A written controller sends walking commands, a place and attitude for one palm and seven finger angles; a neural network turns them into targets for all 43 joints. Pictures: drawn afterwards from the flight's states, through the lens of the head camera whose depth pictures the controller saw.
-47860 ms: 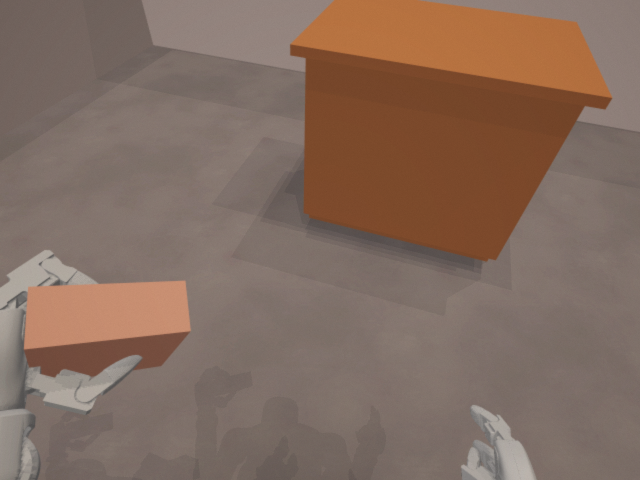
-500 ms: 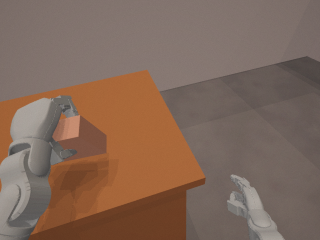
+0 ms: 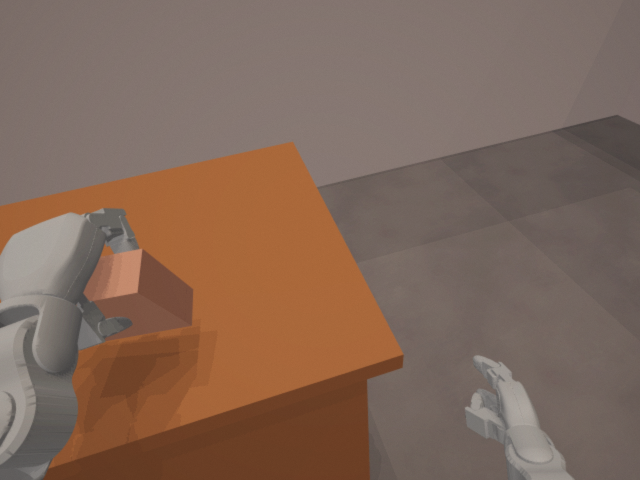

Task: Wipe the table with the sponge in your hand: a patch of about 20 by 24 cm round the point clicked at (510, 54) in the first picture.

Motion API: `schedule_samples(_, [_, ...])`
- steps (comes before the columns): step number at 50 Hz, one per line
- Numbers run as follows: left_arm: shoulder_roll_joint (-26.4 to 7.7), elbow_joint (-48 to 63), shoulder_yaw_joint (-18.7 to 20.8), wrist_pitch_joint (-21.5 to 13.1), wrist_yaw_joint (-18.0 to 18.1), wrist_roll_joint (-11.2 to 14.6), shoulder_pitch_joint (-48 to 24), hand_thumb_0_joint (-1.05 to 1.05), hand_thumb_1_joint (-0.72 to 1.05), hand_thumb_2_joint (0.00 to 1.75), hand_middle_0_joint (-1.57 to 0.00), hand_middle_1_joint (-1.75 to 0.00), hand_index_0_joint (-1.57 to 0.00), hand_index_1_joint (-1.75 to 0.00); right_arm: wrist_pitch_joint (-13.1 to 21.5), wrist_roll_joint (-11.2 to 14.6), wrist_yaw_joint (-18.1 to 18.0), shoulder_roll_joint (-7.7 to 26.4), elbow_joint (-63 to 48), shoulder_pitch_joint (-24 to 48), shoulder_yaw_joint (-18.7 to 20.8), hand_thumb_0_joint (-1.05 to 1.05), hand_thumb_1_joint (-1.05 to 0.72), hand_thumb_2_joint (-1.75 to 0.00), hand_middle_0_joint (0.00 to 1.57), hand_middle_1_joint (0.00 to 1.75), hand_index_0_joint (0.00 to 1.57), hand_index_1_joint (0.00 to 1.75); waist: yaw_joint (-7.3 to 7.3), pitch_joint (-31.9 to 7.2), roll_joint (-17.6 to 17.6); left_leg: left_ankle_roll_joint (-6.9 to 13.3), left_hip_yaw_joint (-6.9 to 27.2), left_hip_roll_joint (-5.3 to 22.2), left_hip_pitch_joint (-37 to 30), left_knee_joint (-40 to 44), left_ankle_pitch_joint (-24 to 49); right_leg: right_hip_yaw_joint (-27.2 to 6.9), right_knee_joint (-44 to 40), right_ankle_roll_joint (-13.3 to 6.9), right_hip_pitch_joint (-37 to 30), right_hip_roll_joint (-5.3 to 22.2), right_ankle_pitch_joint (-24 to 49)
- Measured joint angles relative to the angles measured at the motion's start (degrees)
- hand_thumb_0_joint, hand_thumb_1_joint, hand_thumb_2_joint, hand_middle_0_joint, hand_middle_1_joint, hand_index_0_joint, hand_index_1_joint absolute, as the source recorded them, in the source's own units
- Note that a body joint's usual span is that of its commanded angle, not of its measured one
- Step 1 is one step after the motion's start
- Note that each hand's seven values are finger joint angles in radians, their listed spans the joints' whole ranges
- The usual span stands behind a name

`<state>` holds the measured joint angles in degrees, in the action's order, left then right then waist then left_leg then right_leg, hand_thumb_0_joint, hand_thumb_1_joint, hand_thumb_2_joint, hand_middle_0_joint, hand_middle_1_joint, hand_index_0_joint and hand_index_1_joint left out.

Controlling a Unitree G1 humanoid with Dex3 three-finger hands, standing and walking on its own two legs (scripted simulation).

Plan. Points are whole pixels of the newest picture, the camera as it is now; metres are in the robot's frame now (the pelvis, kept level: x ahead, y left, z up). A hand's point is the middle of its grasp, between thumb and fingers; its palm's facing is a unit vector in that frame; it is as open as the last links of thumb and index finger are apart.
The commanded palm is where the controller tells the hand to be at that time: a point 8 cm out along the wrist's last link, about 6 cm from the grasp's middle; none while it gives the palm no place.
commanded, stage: bring the sponge back beside the body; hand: left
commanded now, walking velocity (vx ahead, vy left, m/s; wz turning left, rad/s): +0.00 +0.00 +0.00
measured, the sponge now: (121, 306) +0.23 +0.28 +0.15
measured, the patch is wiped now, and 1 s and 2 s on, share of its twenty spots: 1.00 1.00 1.00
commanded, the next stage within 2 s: step back with the hand held close in 0.94 s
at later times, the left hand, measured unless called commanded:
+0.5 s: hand (72, 298) +0.20 +0.28 +0.21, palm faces +0.27 -0.11 -0.96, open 9.1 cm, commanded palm +0.14 +0.29 +0.27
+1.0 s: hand (53, 299) +0.19 +0.30 +0.21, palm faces +0.30 -0.11 -0.95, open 9.1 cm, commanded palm +0.14 +0.30 +0.27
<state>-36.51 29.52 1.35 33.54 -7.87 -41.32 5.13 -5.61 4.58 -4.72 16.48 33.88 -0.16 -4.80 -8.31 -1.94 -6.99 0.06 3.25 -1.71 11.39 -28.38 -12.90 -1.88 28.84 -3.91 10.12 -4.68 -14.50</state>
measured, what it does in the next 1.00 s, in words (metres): stands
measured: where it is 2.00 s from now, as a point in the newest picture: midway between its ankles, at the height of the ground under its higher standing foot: outside the picture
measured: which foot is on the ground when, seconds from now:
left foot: down 0.00-1.00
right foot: down 0.00-1.00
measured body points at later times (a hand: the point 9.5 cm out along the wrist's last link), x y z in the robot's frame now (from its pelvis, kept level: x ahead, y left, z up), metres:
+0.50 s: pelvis -0.01 +0.01 +0.00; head -0.05 -0.04 +0.44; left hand +0.18 +0.29 +0.26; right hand +0.27 -0.18 -0.05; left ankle +0.03 +0.12 -0.74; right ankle +0.01 -0.08 -0.74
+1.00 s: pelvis -0.01 +0.02 +0.00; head -0.05 -0.03 +0.45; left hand +0.17 +0.30 +0.26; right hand +0.26 -0.16 -0.05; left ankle +0.03 +0.12 -0.74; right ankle +0.01 -0.08 -0.74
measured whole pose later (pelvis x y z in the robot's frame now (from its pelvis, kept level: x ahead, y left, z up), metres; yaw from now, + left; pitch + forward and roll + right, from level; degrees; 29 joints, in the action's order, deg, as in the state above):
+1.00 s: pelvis -0.01 +0.02 +0.00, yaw +0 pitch -5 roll +0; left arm -36.6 33.1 5.4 29.8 -6.6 -41.1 10.8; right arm -3.7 4.3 -4.9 15.0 34.2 -0.1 -5.2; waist -8.9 -2.0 -7.0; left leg 1.2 2.9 -2.6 10.9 -27.7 -11.7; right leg -2.3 27.7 -2.6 9.3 -3.7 -13.2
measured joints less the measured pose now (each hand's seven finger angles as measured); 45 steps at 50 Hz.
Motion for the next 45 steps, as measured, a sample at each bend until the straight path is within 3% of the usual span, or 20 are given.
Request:
schedule_samples(13, [0.2,0.7,2.2,-1.7,-0.1,0.4,2.5,-0.02,-0.48,1.07,-0.78,-1.42,-0.88,-1.41,0.8,0.0,-0.1,-0.9,-0.2,0.4,-0.3,0.01,-0.91,-0.9,0.2,0.3,0.2,0.3,0.27,-0.6,-0.2,0.0,0.0,0.0,0.1,0.0,0.2,0.0,0.1,0.1,0.2,0.0,0.2])
schedule_samples(30, [-0.3,3.2,3.9,-3.2,1.1,0.3,6.3,-0.02,-0.48,1.07,-0.78,-1.42,-0.89,-1.41,1.4,-0.2,-0.2,-0.9,0.2,-0.3,0.0,0.01,-0.91,-0.9,0.2,0.3,0.2,0.3,-0.4,-0.3,-0.1,0.6,-0.2,-0.3,-0.2,-0.4,0.3,-0.2,-0.3,0.7,-0.4,0.4,0.6])
schedule_samples(45, [-0.5,3.9,3.5,-4.0,1.3,0.0,6.0,-0.02,-0.48,1.07,-0.78,-1.42,-0.89,-1.41,2.0,-0.4,-0.3,-1.5,0.4,-0.1,-0.3,0.01,-0.91,-0.9,0.2,0.3,0.2,0.3,-0.71,0.0,0.1,1.1,-0.4,-0.8,-0.7,0.4,1.0,-0.4,-0.9,1.2,-0.9,0.9,1.1])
